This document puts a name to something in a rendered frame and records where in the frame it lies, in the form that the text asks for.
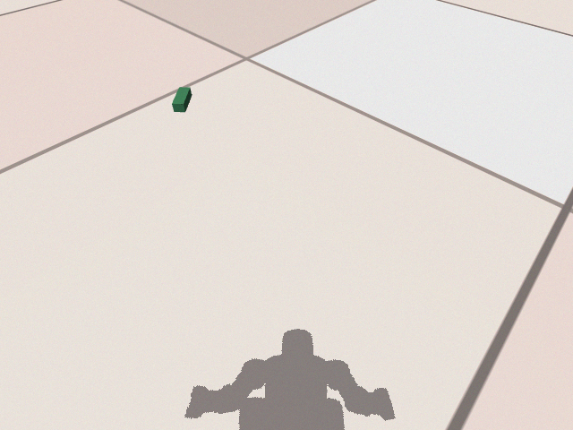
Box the carton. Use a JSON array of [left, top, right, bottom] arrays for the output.
[[172, 87, 192, 112]]

